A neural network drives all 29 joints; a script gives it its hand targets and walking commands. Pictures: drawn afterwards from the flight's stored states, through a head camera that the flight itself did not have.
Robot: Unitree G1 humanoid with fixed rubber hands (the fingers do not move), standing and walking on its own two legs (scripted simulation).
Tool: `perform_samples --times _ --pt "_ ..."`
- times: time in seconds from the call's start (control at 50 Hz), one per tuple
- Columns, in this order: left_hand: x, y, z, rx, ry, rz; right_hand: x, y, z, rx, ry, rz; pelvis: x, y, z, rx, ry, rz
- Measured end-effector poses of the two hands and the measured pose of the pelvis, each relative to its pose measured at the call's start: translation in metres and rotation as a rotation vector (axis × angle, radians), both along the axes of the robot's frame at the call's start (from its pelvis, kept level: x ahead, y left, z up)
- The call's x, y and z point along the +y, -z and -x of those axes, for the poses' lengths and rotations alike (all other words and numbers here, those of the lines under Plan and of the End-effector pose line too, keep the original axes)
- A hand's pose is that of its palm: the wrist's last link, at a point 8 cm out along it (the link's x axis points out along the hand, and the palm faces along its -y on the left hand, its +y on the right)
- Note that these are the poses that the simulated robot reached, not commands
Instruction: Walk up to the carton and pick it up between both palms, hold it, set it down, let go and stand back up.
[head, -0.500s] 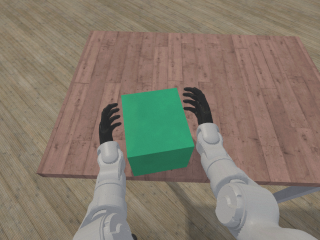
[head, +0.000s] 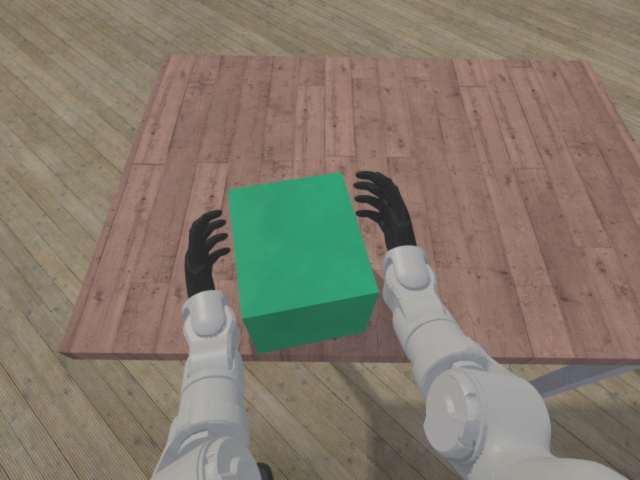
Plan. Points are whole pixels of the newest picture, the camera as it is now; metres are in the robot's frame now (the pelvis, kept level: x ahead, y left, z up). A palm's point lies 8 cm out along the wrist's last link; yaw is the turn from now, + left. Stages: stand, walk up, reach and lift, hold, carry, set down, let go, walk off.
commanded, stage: set down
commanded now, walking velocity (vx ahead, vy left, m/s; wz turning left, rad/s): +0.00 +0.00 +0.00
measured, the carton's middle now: (299, 264) +0.41 +0.08 -0.04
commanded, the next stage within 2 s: none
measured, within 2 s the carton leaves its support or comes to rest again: neither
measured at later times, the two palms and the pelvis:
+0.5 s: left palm (207, 297) +0.34 +0.20 -0.03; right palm (388, 243) +0.43 -0.04 +0.00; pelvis +0.01 +0.00 +0.00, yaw +0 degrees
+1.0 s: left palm (184, 301) +0.33 +0.23 -0.03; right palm (412, 249) +0.44 -0.08 -0.03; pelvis +0.01 +0.01 -0.01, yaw -1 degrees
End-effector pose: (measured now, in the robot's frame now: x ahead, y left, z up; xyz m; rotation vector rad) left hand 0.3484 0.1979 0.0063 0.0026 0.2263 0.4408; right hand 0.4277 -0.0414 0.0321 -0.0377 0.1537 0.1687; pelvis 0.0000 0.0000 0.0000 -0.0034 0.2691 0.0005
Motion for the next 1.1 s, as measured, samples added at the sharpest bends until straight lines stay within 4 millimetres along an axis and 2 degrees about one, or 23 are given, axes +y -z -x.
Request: perform_samples --times 0.2,0.46,0.64,0.7,0.78,0.94,1.02,1.1 --pt "0.0 0.01 0.005 0.02 -0.004 0.001 0.001 0.007 -0.002 -0.014 -0.012 -0.018 -0.003 0.002 -0.002 0.022 0.0 -0.005" --pt "0.001 0.027 0.009 0.061 0.007 -0.023 0.004 0.027 -0.005 -0.002 -0.007 -0.036 -0.005 0.003 -0.007 0.062 0.002 -0.008" --pt "0.004 0.063 0.02 0.159 0.0 0.025 0.003 0.07 -0.007 0.11 -0.05 0.023 -0.001 0.009 -0.014 0.157 0.006 -0.001" --pt "0.006 0.062 0.019 0.128 0.004 0.016 0.004 0.08 -0.008 0.121 -0.066 0.018 0.002 0.012 -0.014 0.192 0.006 0.0" --pt "0.017 0.059 0.017 0.123 -0.001 0.006 0.0 0.084 -0.011 0.104 -0.067 -0.001 0.007 0.015 -0.014 0.213 0.004 -0.001" --pt "0.034 0.041 0.013 0.079 0.004 0.007 -0.025 0.07 -0.02 0.056 -0.032 0.012 0.013 0.016 -0.012 0.182 0.009 0.004" --pt "0.028 0.034 0.021 0.074 0.036 0.016 -0.039 0.06 -0.013 0.057 -0.029 0.024 0.013 0.011 -0.01 0.141 0.009 0.0" --pt "0.018 0.028 0.036 0.073 0.041 0.045 -0.053 0.056 0.004 0.078 -0.015 0.021 0.011 0.006 -0.009 0.09 0.009 -0.001"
